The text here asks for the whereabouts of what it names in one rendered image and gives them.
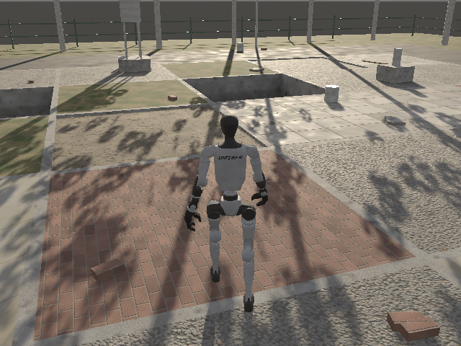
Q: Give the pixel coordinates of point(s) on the robot right forearm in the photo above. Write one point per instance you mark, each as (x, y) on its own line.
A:
(262, 187)

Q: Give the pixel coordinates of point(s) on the right robot hand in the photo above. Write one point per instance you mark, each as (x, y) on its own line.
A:
(257, 196)

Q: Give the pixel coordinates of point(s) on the robot left forearm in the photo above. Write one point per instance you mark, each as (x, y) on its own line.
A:
(195, 196)

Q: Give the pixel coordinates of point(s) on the left robot upper arm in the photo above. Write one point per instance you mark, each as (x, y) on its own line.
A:
(204, 163)

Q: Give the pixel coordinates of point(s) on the humanoid robot torso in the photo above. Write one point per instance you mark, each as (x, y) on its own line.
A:
(230, 174)

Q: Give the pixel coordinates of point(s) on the left robot hand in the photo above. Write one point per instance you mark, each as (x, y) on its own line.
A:
(188, 219)

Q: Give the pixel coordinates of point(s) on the robot left shin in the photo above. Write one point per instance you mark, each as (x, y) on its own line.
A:
(214, 253)

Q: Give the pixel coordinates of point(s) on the right robot upper arm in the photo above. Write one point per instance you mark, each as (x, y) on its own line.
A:
(255, 160)

